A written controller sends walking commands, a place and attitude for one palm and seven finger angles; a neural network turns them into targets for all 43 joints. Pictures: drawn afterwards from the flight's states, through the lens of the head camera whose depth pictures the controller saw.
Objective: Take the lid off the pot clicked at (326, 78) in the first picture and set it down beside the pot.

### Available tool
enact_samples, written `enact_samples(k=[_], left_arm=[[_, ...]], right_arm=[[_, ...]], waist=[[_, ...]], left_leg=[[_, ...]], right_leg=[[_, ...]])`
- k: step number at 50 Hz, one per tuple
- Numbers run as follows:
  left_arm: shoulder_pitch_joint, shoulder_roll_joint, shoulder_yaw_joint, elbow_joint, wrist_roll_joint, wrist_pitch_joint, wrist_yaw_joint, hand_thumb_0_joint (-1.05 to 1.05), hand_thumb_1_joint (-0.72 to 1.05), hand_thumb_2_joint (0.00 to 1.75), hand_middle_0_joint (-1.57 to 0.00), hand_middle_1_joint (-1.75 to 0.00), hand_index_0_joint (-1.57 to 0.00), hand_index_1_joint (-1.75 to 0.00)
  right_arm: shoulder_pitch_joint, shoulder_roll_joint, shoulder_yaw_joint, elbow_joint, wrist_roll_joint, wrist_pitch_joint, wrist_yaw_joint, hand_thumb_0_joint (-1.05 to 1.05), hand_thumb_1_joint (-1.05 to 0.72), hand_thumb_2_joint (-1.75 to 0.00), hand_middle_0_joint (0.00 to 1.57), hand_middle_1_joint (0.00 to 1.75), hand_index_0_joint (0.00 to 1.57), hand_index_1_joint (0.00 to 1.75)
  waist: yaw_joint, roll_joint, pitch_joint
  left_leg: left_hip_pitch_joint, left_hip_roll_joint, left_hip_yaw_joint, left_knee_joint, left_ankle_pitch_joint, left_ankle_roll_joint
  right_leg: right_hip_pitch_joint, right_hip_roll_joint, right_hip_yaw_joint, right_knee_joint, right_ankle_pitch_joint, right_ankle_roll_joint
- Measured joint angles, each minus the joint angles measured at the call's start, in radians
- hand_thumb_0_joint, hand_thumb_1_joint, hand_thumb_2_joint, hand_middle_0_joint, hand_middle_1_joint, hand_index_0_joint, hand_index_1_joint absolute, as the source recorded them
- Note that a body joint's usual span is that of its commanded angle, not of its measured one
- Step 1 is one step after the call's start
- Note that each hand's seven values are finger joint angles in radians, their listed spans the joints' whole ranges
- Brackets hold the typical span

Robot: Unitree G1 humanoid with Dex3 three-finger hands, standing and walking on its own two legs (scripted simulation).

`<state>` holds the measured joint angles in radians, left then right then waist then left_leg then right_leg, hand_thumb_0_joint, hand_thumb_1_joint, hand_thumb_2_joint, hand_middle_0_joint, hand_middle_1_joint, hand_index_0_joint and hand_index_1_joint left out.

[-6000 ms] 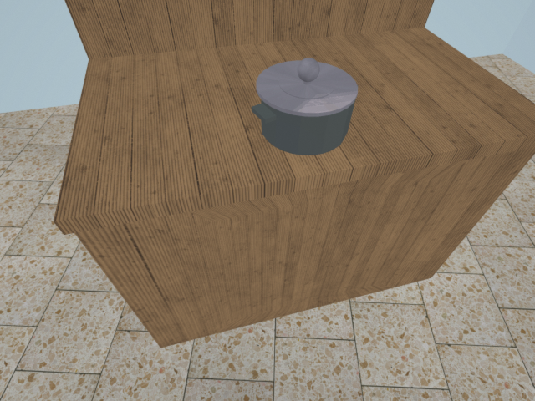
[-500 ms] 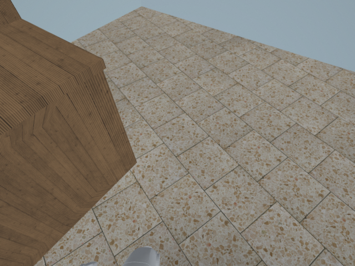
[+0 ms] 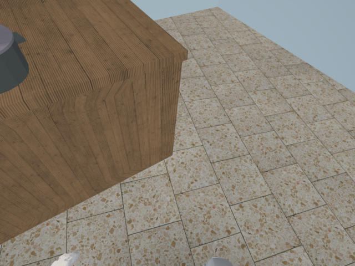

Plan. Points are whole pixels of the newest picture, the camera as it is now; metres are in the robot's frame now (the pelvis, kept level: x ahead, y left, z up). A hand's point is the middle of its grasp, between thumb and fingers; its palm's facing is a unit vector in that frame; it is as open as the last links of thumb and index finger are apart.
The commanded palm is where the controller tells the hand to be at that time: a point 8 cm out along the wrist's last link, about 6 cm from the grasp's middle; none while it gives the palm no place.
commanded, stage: turn to face it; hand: left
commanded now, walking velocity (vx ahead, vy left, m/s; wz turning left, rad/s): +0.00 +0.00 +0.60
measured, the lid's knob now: out of the picture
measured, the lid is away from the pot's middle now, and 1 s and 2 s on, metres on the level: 0.00 0.00 0.00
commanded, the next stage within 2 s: take the last steps up to it in 1.06 s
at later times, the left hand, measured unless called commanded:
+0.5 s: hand out of the picture +0.03 +0.16 -0.15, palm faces +0.32 -0.91 -0.28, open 7.4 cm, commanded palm none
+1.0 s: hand out of the picture -0.04 +0.22 -0.16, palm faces +0.55 -0.79 -0.26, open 7.4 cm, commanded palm none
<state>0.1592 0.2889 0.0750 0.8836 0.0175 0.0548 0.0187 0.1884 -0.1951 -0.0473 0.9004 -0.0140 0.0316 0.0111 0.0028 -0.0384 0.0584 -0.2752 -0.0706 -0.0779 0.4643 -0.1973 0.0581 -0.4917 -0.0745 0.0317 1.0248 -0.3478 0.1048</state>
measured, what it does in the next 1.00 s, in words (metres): steps on the spot, turning left: right foot, then left foot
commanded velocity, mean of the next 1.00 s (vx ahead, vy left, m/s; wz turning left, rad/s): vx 0.00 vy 0.00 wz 0.48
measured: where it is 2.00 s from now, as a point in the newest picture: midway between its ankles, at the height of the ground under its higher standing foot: outside the picture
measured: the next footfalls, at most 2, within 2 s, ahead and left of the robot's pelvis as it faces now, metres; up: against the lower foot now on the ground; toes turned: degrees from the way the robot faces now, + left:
right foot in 0.22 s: +0.05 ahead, -0.15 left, +0.00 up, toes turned +10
left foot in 0.68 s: +0.01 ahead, +0.09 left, +0.00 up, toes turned +29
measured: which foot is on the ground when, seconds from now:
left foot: down 0.00-0.22, up 0.24-0.66, down 0.68-1.00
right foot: up 0.00-0.20, down 0.22-0.68, up 0.70-1.00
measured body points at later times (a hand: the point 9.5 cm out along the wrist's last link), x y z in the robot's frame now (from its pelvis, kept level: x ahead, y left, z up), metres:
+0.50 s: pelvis +0.01 -0.06 +0.00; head +0.05 -0.07 +0.45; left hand +0.01 +0.20 -0.13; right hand +0.15 -0.30 -0.15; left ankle -0.03 +0.10 -0.66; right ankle +0.01 -0.16 -0.74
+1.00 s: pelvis +0.01 -0.01 +0.00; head +0.02 +0.02 +0.45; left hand -0.07 +0.26 -0.14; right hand +0.21 -0.16 -0.13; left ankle -0.02 +0.07 -0.74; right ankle +0.10 -0.15 -0.68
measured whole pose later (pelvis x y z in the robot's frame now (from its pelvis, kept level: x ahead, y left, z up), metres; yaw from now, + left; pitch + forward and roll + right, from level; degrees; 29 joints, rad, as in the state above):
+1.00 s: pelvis +0.01 -0.01 +0.00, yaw +32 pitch +0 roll -1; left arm 0.19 0.27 0.06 0.91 0.02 0.05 0.02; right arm 0.18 -0.18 -0.02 0.90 -0.01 0.03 0.00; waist 0.01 -0.03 0.07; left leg -0.24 -0.07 -0.04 0.45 -0.20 0.06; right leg -0.47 -0.08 0.01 1.00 -0.37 0.09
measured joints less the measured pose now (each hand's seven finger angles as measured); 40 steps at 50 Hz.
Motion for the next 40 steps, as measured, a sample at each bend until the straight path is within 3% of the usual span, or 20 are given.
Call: enact_samples(k=[8, 11, 13, 15, 18, 20, 27, 32, 34, 35, 37, 40], left_arm=[[-0.035, -0.019, -0.014, -0.027, -0.01, -0.006, 0.007, 0.0, 0.91, 0.9, -0.2, -0.3, -0.2, -0.3], [-0.026, -0.03, -0.024, -0.046, -0.014, -0.024, 0.008, 0.0, 0.91, 0.9, -0.2, -0.3, -0.2, -0.3], [-0.02, -0.048, -0.03, -0.048, -0.008, -0.032, 0.013, 0.0, 0.91, 0.9, -0.2, -0.3, -0.2, -0.3], [-0.006, -0.067, -0.039, -0.049, -0.007, -0.031, 0.015, 0.0, 0.91, 0.9, -0.21, -0.3, -0.2, -0.3], [0.019, -0.088, -0.043, -0.045, -0.008, -0.033, 0.015, 0.0, 0.9, 0.9, -0.21, -0.3, -0.2, -0.3], [0.034, -0.097, -0.044, -0.039, -0.007, -0.037, 0.014, 0.0, 0.9, 0.9, -0.21, -0.3, -0.2, -0.3], [0.085, -0.108, -0.046, -0.022, 0.002, -0.044, 0.008, 0.0, 0.9, 0.9, -0.21, -0.3, -0.2, -0.3], [0.113, -0.079, -0.032, -0.003, 0.007, -0.032, 0.007, 0.0, 0.9, 0.9, -0.21, -0.3, -0.2, -0.3], [0.13, -0.06, -0.024, 0.002, 0.002, -0.027, 0.005, 0.0, 0.9, 0.9, -0.21, -0.3, -0.2, -0.3], [0.133, -0.049, -0.019, 0.007, -0.002, -0.022, 0.003, 0.0, 0.9, 0.9, -0.21, -0.3, -0.2, -0.3], [0.115, -0.022, -0.013, 0.023, -0.005, 0.0, 0.008, 0.0, 0.9, 0.9, -0.21, -0.3, -0.2, -0.3], [0.086, -0.005, -0.006, 0.04, -0.002, 0.015, 0.012, 0.0, 0.91, 0.9, -0.21, -0.3, -0.2, -0.3]], right_arm=[[0.041, -0.021, -0.018, 0.011, -0.008, 0.018, 0.0, 0.01, -0.91, -0.9, 0.2, 0.3, 0.21, 0.3], [0.058, -0.038, -0.028, 0.018, 0.0, 0.029, -0.001, 0.01, -0.91, -0.9, 0.2, 0.3, 0.21, 0.3], [0.051, -0.053, -0.038, 0.03, 0.003, 0.038, -0.004, 0.01, -0.91, -0.9, 0.2, 0.3, 0.21, 0.3], [0.052, -0.068, -0.046, 0.032, -0.004, 0.043, -0.002, 0.01, -0.91, -0.9, 0.2, 0.3, 0.2, 0.3], [0.051, -0.083, -0.051, 0.033, -0.007, 0.046, 0.009, 0.01, -0.91, -0.9, 0.2, 0.3, 0.2, 0.3], [0.049, -0.087, -0.051, 0.033, -0.006, 0.048, 0.013, 0.01, -0.91, -0.9, 0.2, 0.3, 0.2, 0.3], [-0.006, -0.081, -0.043, 0.034, -0.002, 0.061, 0.017, 0.01, -0.91, -0.9, 0.2, 0.3, 0.2, 0.3], [-0.069, -0.063, -0.028, 0.007, 0.003, 0.042, 0.017, 0.01, -0.91, -0.9, 0.2, 0.3, 0.2, 0.3], [-0.081, -0.059, -0.021, -0.015, 0.002, 0.024, 0.018, 0.01, -0.91, -0.9, 0.2, 0.3, 0.2, 0.3], [-0.086, -0.056, -0.02, -0.025, -0.001, 0.01, 0.017, 0.01, -0.91, -0.9, 0.2, 0.3, 0.2, 0.3], [-0.095, -0.04, -0.012, -0.037, 0.002, -0.005, 0.014, 0.01, -0.91, -0.9, 0.2, 0.3, 0.2, 0.3], [-0.084, -0.022, 0.004, -0.04, -0.001, -0.01, 0.0, 0.0, -0.91, -0.9, 0.2, 0.3, 0.2, 0.3]], waist=[[-0.04, 0.054, -0.001], [-0.041, 0.072, -0.011], [-0.037, 0.096, -0.001], [-0.044, 0.105, 0.004], [-0.046, 0.098, 0.011], [-0.045, 0.086, 0.017], [-0.015, 0.044, 0.039], [0.017, 0.009, 0.058], [0.022, -0.003, 0.053], [0.021, -0.009, 0.048], [0.028, -0.035, 0.059], [0.03, -0.037, 0.052]], left_leg=[[-0.042, -0.029, -0.092, 0.029, 0.003, -0.029], [-0.078, -0.047, -0.124, 0.089, -0.022, -0.053], [-0.132, -0.038, -0.104, 0.232, -0.175, -0.073], [-0.198, -0.031, -0.058, 0.426, -0.248, -0.085], [-0.253, 0.008, 0.002, 0.621, -0.226, -0.105], [-0.261, 0.037, 0.022, 0.667, -0.211, -0.117], [-0.206, 0.091, 0.067, 0.534, -0.227, -0.132], [-0.117, 0.084, 0.125, 0.32, -0.211, -0.111], [-0.049, 0.071, 0.146, 0.173, -0.106, -0.092], [-0.043, 0.062, 0.142, 0.149, -0.094, -0.052], [-0.059, 0.042, 0.134, 0.19, -0.116, -0.009], [-0.036, 0.033, 0.109, 0.151, -0.103, -0.002]], right_leg=[[0.102, 0.063, 0.011, -0.253, -0.056, -0.022], [0.2, 0.08, 0.005, -0.463, 0.024, -0.044], [0.208, 0.088, -0.017, -0.468, 0.043, -0.096], [0.231, 0.071, -0.049, -0.482, 0.047, -0.122], [0.271, 0.044, -0.083, -0.518, 0.056, -0.128], [0.29, 0.027, -0.107, -0.529, 0.054, -0.129], [0.322, -0.023, -0.185, -0.519, 0.026, -0.117], [0.313, -0.054, -0.237, -0.465, -0.013, -0.09], [0.289, -0.072, -0.255, -0.397, -0.05, -0.073], [0.253, -0.079, -0.243, -0.313, -0.075, -0.063], [0.171, -0.064, -0.153, -0.107, -0.188, -0.053], [0.077, -0.031, -0.081, 0.073, -0.171, -0.04]])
